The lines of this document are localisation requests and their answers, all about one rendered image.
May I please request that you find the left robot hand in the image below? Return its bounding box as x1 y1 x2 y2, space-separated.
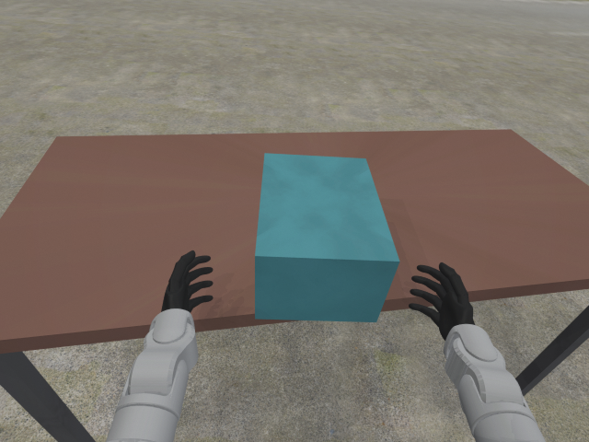
161 250 213 313

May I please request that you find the left robot forearm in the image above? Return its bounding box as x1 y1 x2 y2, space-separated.
106 308 199 442

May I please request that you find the right robot hand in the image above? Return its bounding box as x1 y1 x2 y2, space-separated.
409 262 475 340

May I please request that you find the carton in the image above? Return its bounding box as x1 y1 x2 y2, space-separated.
255 153 399 322

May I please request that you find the table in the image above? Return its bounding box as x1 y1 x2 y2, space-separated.
0 129 589 442

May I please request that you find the right robot forearm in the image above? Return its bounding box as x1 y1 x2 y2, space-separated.
444 324 546 442

